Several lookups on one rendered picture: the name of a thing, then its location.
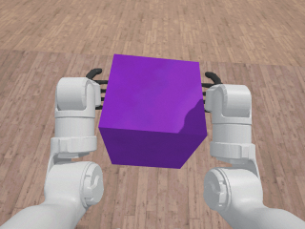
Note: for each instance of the robot left upper arm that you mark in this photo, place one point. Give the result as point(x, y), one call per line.
point(71, 188)

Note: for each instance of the right robot hand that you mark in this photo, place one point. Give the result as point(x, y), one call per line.
point(215, 79)

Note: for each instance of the robot right upper arm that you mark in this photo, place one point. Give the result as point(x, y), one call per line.
point(236, 194)

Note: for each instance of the left robot forearm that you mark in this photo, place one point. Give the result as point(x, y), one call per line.
point(74, 109)

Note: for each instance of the right robot forearm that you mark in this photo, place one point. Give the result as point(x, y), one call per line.
point(231, 109)

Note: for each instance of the carton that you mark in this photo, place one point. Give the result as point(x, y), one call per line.
point(153, 112)

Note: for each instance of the left robot hand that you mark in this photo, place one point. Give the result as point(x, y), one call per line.
point(90, 76)

